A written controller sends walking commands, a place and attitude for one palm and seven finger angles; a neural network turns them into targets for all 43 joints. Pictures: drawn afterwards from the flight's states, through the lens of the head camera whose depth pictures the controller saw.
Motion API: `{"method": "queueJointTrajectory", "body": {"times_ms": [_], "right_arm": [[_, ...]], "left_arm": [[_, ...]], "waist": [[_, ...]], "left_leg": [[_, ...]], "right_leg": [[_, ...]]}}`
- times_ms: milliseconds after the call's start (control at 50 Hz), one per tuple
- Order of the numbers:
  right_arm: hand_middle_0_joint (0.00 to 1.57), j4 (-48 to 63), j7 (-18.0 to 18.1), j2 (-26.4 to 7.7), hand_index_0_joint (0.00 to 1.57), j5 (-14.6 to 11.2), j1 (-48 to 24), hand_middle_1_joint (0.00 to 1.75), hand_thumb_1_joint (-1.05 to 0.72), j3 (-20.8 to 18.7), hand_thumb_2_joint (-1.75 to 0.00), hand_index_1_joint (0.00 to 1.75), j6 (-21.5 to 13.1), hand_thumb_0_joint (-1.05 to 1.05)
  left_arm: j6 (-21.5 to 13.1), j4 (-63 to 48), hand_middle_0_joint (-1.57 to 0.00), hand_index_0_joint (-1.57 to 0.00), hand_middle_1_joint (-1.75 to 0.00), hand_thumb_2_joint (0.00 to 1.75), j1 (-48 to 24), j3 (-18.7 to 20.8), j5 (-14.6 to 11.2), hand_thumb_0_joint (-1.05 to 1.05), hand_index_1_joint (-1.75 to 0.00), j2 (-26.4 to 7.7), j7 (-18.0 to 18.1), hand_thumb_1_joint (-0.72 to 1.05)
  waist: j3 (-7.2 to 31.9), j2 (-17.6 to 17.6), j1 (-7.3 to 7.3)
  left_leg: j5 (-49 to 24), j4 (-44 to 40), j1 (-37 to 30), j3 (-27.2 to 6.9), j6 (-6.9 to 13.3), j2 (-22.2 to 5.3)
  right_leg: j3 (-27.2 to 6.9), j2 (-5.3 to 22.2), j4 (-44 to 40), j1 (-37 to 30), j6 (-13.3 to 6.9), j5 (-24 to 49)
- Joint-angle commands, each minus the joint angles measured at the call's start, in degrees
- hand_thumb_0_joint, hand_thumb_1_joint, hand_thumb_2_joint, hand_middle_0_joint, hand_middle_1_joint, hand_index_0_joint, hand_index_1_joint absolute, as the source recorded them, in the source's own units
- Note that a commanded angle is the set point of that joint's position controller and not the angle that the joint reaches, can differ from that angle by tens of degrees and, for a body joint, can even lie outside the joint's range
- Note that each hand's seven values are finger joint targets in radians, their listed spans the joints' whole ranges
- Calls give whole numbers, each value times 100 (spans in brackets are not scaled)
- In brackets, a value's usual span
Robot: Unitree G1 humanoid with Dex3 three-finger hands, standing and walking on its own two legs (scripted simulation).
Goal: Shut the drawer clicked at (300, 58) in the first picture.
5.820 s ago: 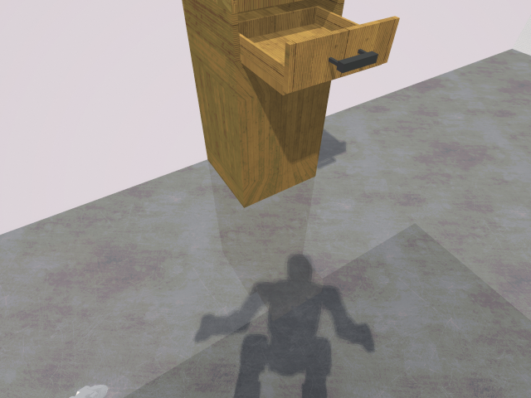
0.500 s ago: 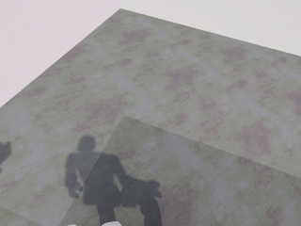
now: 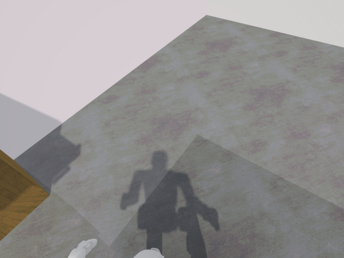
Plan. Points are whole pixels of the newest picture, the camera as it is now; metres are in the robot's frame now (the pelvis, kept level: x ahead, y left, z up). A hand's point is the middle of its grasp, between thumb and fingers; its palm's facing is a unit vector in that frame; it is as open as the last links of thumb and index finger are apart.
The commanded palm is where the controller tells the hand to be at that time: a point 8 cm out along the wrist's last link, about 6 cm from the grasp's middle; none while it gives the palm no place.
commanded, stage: turn to face it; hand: left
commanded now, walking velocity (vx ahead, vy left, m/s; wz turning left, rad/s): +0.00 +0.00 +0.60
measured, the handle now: out of the picture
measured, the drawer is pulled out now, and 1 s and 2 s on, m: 0.28 0.28 0.28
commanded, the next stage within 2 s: take the last steps up to it in 1.46 s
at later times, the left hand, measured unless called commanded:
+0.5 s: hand out of the picture -0.06 +0.27 -0.18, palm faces +0.34 -0.91 -0.25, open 7.4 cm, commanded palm none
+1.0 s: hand out of the picture -0.04 +0.24 -0.13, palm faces +0.54 -0.79 -0.30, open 7.4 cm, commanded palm none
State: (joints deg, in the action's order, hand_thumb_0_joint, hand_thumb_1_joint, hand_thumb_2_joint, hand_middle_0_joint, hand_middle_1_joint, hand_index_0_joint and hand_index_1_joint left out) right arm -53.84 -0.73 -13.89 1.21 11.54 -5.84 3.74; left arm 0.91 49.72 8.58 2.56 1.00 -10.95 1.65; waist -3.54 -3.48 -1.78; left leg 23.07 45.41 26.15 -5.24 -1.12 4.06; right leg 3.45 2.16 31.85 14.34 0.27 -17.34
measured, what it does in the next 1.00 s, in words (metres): steps on the spot, turning left: left foot, then right foot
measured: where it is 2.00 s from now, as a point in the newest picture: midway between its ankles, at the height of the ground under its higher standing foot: outside the picture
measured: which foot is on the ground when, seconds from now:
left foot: up 0.00-0.36, down 0.38-0.92, up 0.94-1.00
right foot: down 0.00-0.38, up 0.40-0.90, down 0.92-1.00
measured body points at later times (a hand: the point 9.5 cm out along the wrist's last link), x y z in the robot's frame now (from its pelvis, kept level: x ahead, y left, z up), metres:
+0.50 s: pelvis -0.04 +0.04 +0.00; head +0.00 +0.09 +0.45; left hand -0.08 +0.32 -0.16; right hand +0.16 -0.17 -0.11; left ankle -0.06 +0.13 -0.73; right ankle -0.02 -0.12 -0.66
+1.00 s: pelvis -0.03 +0.00 +0.00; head +0.01 -0.01 +0.45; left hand -0.06 +0.28 -0.11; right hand +0.14 -0.20 -0.16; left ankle -0.08 +0.12 -0.69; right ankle +0.02 -0.10 -0.73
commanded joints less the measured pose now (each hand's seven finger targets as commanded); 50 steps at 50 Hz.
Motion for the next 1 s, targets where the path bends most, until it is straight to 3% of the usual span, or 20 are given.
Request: {"method": "queueJointTrajectory", "body": {"times_ms": [0, 60, 140, 240, 300, 320, 340, 360, 380, 440, 480, 700, 780, 840, 860, 880, 900, 920, 940, 980], "right_arm": [[20, 489, -65, -567, 20, 18, -167, 30, -90, -171, -90, 30, -44, 0], [20, 454, -123, -458, 20, -18, -117, 30, -90, -118, -90, 30, -37, 0], [20, 593, -125, -436, 20, -16, -622, 30, -90, -55, -90, 30, -23, 0], [20, 706, -116, -377, 20, -67, -845, 30, -90, 55, -90, 30, -115, 0], [20, 640, -86, -484, 20, -67, -440, 30, -90, 45, -90, 30, -195, 0], [20, 552, -85, -660, 20, -55, -107, 30, -90, 1, -90, 30, -237, 0], [20, 510, -54, -1200, 20, -22, 221, 30, -90, -133, -90, 30, -298, 0], [20, 472, -14, -1765, 20, -49, 617, 30, -90, -274, -90, 30, -298, 0], [20, 326, 17, -1737, 20, -41, 815, 30, -90, -250, -90, 30, -255, 0], [20, 536, 140, -1218, 20, -8, -124, 30, -90, -92, -90, 30, -276, 0], [20, 603, 142, -1080, 20, -17, -297, 30, -90, -32, -90, 30, -326, 0], [20, 472, 130, -1095, 20, 14, 255, 30, -90, -106, -90, 30, -271, 0], [20, 502, 129, -1102, 20, 29, 169, 30, -90, -130, -90, 30, -232, 0], [20, 541, 111, -1034, 20, -11, -7, 30, -90, -148, -90, 30, -206, 0], [20, 568, 93, -935, 20, -55, -51, 30, -90, -143, -90, 30, -208, 0], [20, 604, 60, -639, 20, -107, 12, 30, -90, -103, -90, 30, -212, 0], [20, 742, 69, -414, 20, -95, 27, 30, -90, -75, -90, 30, -220, 0], [20, 733, 66, -732, 20, -4, -52, 30, -90, -147, -90, 30, -192, 0], [20, 574, 25, -731, 20, 24, 89, 30, -90, -163, -90, 30, -119, 0], [20, 382, -43, -644, 20, 14, 215, 30, -90, -149, -90, 30, -45, 0]], "left_arm": [[-99, -528, -20, -20, -30, 90, -221, 283, 12, 0, -30, -1107, 65, 90], [-143, -482, -20, -20, -30, 90, 16, 240, 31, 0, -30, -1003, 50, 90], [-117, -312, -20, -20, -30, 90, 552, 274, 53, 0, -30, -1182, 35, 90], [-68, -225, -20, -20, -30, 90, 749, 371, 87, 0, -30, -1442, 6, 90], [-21, -201, -20, -20, -30, 90, 669, 408, 53, 0, -30, -1475, -21, 90], [4, -209, -20, -20, -30, 90, 593, 410, -1, 0, -30, -1439, -35, 90], [33, -336, -20, -20, -30, 90, 648, 376, -43, 0, -30, -1169, -66, 90], [47, -612, -20, -20, -30, 90, 239, 233, -37, 0, -30, -785, -94, 90], [104, -659, -20, -20, -30, 90, 1, 237, -1, 0, -30, -912, -61, 90], [141, -390, -20, -20, -30, 90, -77, 315, -8, 0, -30, -939, -90, 90], [118, -237, -20, -20, -30, 90, 209, 324, 3, 0, -30, -921, -134, 90], [90, -487, -20, -20, -30, 90, -305, 267, -41, 0, -30, -850, -34, 90], [56, -529, -20, -20, -30, 90, -156, 242, -79, 0, -30, -786, -5, 90], [3, -432, -20, -20, -30, 90, 280, 261, -111, 0, -30, -844, 21, 90], [-42, -402, -20, -20, -30, 90, 447, 288, -98, 0, -30, -969, 43, 90], [-91, -384, -20, -20, -30, 90, 634, 360, -42, 0, -30, -1310, 72, 90], [-92, -456, -20, -20, -30, 90, 542, 413, 32, 0, -30, -1700, 90, 90], [-56, -536, -20, -20, -30, 90, 418, 357, 6, 0, -30, -1643, 99, 90], [-90, -611, -20, -20, -30, 90, 2, 309, -9, 0, -30, -1305, 107, 90], [-92, -647, -20, -20, -30, 90, -383, 232, -27, 0, -30, -1088, 72, 90]], "waist": [[-9, 1325, -14], [37, 1290, 36], [154, 1441, 346], [446, 1698, 511], [759, 1588, 327], [940, 1189, 107], [1235, -148, -79], [1188, -1605, -349], [1147, -1002, -395], [453, -872, -49], [555, -543, 118], [612, -393, -103], [792, -681, -11], [962, -509, 189], [1000, -211, 304], [1077, 756, 394], [855, 2124, 415], [653, 1511, 352], [385, 1242, 102], [73, 1147, -91]], "left_leg": [[37, 2486, 816, 182, -207, -469], [-248, 2377, 797, 470, -337, -536], [24, 1480, 654, 712, -411, -597], [318, 62, -64, 1060, -309, -546], [-404, -1289, -899, 1218, -206, -436], [-1222, -2051, -1645, 1085, -143, -505], [-2407, -2386, -2740, -169, 260, -1422], [-4703, -2421, -3087, -1762, 910, -2711], [-4803, -2289, -2844, -1508, 1309, -2860], [-3251, -2544, -1780, -951, 1011, -1929], [-3155, -2592, -1816, -731, 869, -1656], [-2763, -2591, -1984, -1817, 1159, -1609], [-3102, -2402, -1710, -2140, 1135, -1474], [-2890, -2118, -1260, -2134, 858, -1132], [-2438, -1870, -759, -2026, 644, -945], [-1027, -1115, 218, -1373, 257, -485], [850, 243, 1151, -121, -178, 264], [1015, 1303, 877, -208, -135, -17], [521, 1873, 776, -300, -133, -162], [-3, 2418, 703, 40, -230, -356]], "right_leg": [[-1041, 1776, -1647, -10, -638, 767], [-329, 1569, -1409, -325, -540, 1483], [-209, 1721, -1280, -817, -655, 1847], [16, 1944, -819, -1053, -710, 2769], [385, 1865, -148, -997, -385, 2835], [593, 1763, 421, -575, -140, 2401], [813, 1265, 1543, 598, 237, 960], [584, 591, 2664, 1980, 591, -2106], [25, 631, 3233, 2024, 490, -2027], [-334, 603, 3558, 1933, 476, -839], [-279, 493, 3508, 1780, 521, -449], [-472, 128, 2024, 1434, 544, -742], [-487, -100, 1164, 739, 438, -813], [-385, -242, -170, -282, 348, -40], [-470, -79, -972, -994, 311, 466], [-1315, 937, -1608, -1887, 45, 312], [-2735, 2406, -1796, -1897, -643, 599], [-2491, 2644, -1773, -914, -946, 840], [-1958, 2189, -1846, -468, -885, 606], [-1136, 1643, -1608, -235, -681, 1007]]}}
